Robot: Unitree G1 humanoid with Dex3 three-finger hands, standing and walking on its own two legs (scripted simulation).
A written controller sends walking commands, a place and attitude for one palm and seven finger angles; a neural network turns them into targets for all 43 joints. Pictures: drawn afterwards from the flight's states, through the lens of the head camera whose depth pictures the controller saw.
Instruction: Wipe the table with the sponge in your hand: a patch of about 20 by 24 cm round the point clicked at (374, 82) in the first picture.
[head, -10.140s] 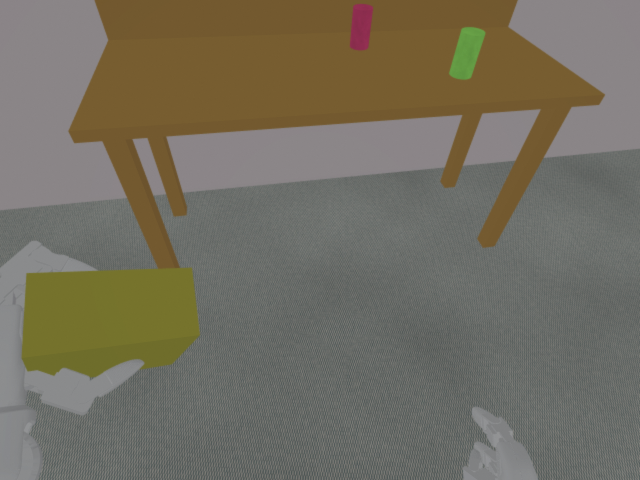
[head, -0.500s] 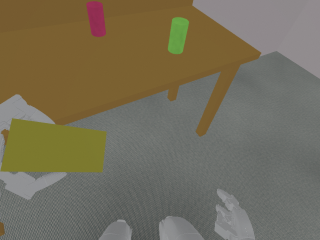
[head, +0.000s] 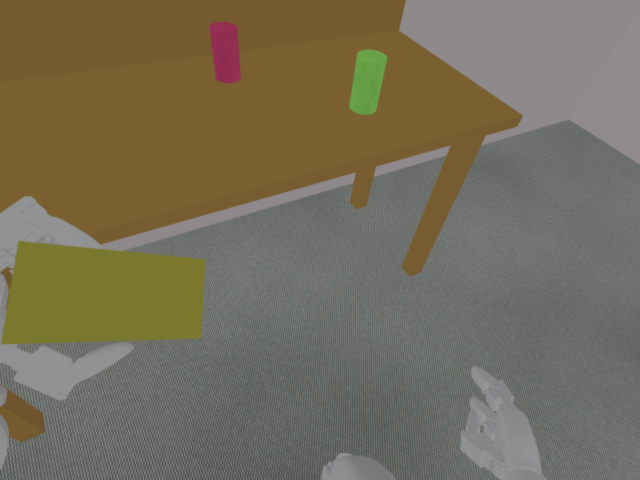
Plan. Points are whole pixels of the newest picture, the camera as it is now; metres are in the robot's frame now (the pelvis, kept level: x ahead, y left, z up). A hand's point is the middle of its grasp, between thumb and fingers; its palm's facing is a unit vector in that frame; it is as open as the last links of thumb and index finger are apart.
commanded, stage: come to a stop and stand still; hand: left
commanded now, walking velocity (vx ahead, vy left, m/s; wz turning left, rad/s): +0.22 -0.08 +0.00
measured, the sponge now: (130, 302) +0.23 +0.19 +0.17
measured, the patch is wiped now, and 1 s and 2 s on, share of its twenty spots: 0.00 0.00 0.00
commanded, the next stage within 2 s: look again from close up in 0.44 s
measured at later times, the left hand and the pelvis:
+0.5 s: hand (58, 292) +0.21 +0.22 +0.22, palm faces +0.43 -0.79 -0.44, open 10.6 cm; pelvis +0.01 -0.02 +0.01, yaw +4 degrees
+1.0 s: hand (24, 259) +0.24 +0.27 +0.21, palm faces +0.48 -0.77 -0.42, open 10.6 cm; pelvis +0.04 +0.00 +0.02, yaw +4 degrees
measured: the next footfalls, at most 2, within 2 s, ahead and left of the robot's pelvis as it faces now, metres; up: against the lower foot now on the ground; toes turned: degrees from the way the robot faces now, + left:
right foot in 0.14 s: +0.10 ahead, -0.09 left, +0.00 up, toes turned +1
left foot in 0.44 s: +0.08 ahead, +0.13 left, +0.00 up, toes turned +5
